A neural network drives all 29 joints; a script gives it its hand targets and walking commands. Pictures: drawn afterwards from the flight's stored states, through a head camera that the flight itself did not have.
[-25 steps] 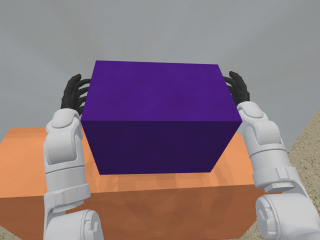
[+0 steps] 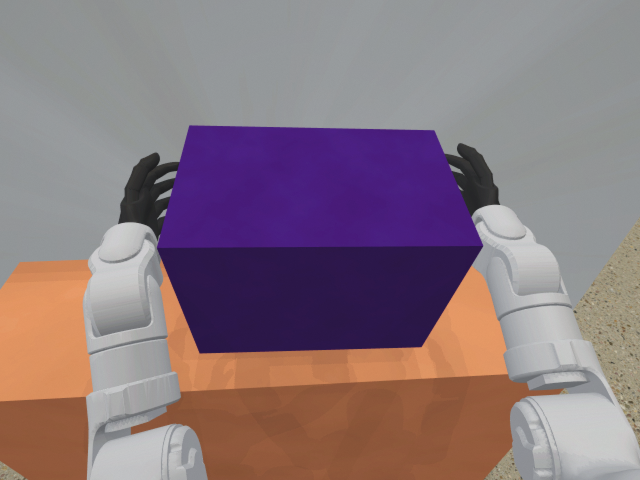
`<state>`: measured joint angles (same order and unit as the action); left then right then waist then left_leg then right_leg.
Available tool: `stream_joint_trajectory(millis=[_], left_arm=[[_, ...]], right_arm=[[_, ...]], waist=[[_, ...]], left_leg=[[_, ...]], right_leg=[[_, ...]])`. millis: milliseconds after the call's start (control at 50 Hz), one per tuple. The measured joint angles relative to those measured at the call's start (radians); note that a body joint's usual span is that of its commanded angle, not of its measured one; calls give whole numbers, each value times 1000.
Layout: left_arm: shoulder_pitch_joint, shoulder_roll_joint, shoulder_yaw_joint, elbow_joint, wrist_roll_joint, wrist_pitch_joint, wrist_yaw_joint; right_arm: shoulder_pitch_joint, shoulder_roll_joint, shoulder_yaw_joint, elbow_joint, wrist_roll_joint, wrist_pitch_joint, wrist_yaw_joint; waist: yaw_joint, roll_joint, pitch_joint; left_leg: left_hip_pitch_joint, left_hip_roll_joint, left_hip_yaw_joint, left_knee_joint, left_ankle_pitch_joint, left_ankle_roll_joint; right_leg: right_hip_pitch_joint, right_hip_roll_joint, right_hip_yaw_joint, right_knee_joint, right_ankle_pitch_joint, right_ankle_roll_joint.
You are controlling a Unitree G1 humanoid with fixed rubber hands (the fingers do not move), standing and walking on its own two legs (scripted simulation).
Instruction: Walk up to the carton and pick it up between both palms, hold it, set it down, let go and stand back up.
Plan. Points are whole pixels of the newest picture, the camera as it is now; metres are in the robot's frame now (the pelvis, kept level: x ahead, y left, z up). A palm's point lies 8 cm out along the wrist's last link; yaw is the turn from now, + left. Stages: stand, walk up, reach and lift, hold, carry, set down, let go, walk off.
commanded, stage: hold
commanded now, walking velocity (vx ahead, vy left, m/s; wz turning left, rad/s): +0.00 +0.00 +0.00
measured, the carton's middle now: (314, 244) +0.36 +0.01 +0.14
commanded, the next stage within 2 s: set down in 1.32 s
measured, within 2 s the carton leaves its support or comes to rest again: neither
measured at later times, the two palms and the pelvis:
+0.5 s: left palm (146, 232) +0.34 +0.20 +0.19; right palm (477, 218) +0.35 -0.19 +0.18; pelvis +0.00 +0.00 +0.00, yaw +0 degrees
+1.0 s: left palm (139, 228) +0.35 +0.20 +0.19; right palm (473, 211) +0.36 -0.19 +0.19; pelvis +0.00 +0.00 +0.00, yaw +0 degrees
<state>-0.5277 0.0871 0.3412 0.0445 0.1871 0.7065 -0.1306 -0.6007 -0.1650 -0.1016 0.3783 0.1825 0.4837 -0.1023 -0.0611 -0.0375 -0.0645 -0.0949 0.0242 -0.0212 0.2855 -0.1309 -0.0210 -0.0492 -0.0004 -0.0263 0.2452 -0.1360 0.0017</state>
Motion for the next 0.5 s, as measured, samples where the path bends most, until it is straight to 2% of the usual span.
stream_joint_trajectory(millis=[500], left_arm=[[32, -10, -23, -57, 10, 26, 12]], right_arm=[[19, -12, 3, -16, 22, -4, 10]], waist=[[0, 11, 32]], left_leg=[[-4, 0, 4, 13, -5, 1]], right_leg=[[-1, 0, 4, 4, 0, 1]])
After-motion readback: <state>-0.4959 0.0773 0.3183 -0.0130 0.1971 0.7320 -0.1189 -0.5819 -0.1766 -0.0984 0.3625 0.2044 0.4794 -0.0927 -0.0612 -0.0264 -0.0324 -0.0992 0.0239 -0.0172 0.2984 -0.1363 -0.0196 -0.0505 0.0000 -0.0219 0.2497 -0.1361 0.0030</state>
